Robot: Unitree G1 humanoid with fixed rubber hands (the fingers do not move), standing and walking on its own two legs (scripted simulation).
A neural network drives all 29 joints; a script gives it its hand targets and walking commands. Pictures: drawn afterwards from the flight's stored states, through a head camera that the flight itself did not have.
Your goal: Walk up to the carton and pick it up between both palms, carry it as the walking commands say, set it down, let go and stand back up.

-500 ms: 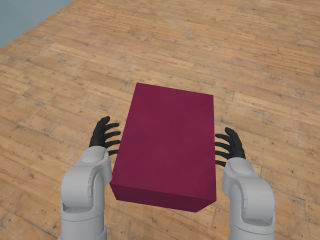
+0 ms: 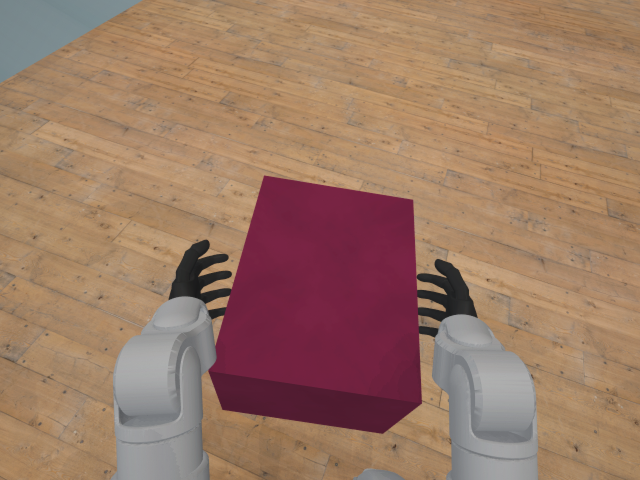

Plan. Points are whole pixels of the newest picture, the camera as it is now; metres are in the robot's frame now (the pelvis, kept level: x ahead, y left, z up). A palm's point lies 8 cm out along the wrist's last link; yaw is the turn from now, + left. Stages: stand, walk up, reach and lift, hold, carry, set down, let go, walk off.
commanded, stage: carry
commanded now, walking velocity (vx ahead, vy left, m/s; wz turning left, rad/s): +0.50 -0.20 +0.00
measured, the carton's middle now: (321, 300) +0.34 +0.00 +0.01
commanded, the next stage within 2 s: none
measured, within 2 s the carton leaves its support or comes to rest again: neither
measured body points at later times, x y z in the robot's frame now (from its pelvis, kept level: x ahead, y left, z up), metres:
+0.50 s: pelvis +0.27 -0.06 +0.00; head +0.31 -0.06 +0.45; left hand +0.56 +0.09 +0.10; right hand +0.56 -0.21 +0.09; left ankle +0.33 +0.08 -0.70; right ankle +0.22 -0.15 -0.74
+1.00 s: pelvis +0.40 -0.05 +0.00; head +0.41 -0.04 +0.45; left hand +0.69 +0.10 +0.10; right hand +0.68 -0.19 +0.10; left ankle +0.36 +0.07 -0.73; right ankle +0.30 -0.16 -0.73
